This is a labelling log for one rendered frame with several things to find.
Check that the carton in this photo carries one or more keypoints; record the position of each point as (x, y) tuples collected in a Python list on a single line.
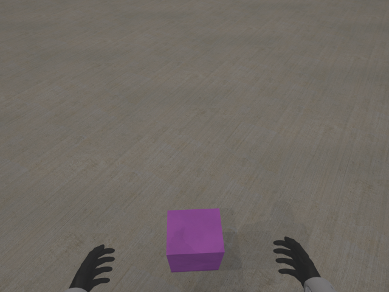
[(194, 240)]

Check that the robot right hand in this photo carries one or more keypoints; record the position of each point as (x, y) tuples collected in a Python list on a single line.
[(304, 266)]

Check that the robot left hand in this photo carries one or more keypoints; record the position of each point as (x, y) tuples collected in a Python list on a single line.
[(85, 274)]

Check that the robot right forearm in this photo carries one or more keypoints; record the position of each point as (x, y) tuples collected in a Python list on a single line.
[(318, 284)]

